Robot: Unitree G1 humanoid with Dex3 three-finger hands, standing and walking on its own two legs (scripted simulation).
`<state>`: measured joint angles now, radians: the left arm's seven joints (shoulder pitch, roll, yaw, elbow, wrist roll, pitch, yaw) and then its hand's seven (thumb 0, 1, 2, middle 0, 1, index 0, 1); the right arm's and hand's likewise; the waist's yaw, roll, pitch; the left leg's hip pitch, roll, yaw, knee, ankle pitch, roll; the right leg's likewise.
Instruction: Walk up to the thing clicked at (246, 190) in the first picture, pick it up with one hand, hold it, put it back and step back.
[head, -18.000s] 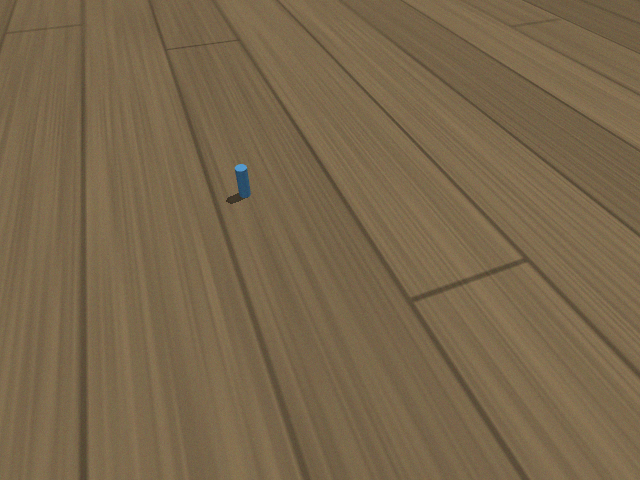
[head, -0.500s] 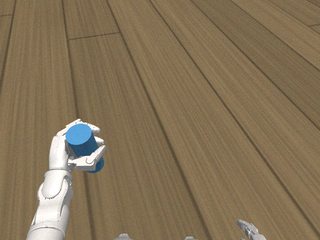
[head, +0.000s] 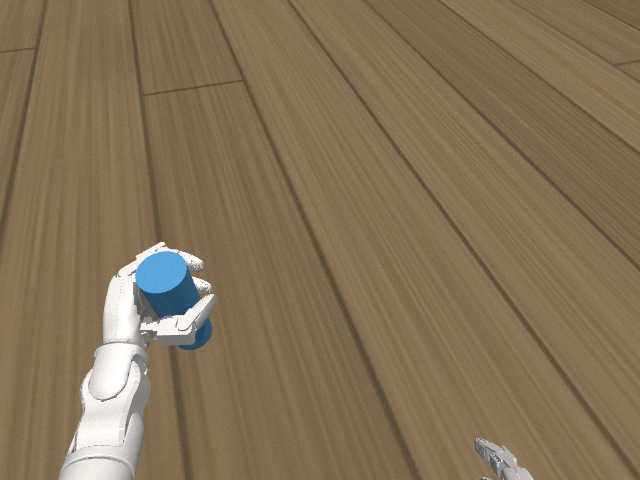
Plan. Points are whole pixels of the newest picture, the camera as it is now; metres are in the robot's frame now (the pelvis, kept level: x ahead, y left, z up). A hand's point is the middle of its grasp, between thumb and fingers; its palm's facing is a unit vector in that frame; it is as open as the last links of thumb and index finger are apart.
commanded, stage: hold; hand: left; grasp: from the side
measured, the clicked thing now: (179, 305) +0.34 +0.18 +0.03
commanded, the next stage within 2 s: none
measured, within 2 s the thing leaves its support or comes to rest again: neither
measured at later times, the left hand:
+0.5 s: hand (177, 299) +0.33 +0.17 +0.05, palm faces +0.07 -1.00 -0.01, open 7.2 cm
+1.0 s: hand (176, 297) +0.34 +0.17 +0.05, palm faces +0.07 -1.00 -0.01, open 7.2 cm
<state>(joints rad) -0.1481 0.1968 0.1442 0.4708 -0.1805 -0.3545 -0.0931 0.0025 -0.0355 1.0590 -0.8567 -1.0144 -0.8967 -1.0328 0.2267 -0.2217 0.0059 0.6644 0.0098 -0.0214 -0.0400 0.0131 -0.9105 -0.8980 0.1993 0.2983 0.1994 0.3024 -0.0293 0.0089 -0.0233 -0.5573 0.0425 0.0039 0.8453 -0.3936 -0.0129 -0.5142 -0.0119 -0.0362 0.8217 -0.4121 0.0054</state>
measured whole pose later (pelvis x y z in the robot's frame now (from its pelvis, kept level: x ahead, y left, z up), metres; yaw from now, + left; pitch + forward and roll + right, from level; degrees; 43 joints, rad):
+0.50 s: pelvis -0.01 +0.01 +0.00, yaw +0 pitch +5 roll -1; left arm -0.18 0.20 0.14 0.50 -0.17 -0.36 -0.07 0.00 -0.03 1.06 -0.85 -1.02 -0.89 -1.04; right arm 0.23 -0.22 0.01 0.67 0.01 -0.03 -0.03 0.01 -0.91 -0.90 0.20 0.30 0.20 0.30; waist -0.02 0.00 -0.01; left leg -0.52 0.04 0.01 0.81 -0.37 -0.01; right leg -0.48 -0.02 -0.03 0.79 -0.39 0.01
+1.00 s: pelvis +0.00 +0.01 +0.01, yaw +0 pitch +5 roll -1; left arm -0.17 0.20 0.14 0.51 -0.17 -0.36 -0.07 0.00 -0.03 1.05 -0.85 -1.02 -0.89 -1.04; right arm 0.23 -0.22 0.00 0.67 0.01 -0.03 -0.03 0.01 -0.91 -0.90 0.20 0.30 0.20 0.30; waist -0.03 0.00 -0.02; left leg -0.52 0.04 0.01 0.80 -0.38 0.00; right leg -0.47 -0.02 -0.03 0.77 -0.39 0.01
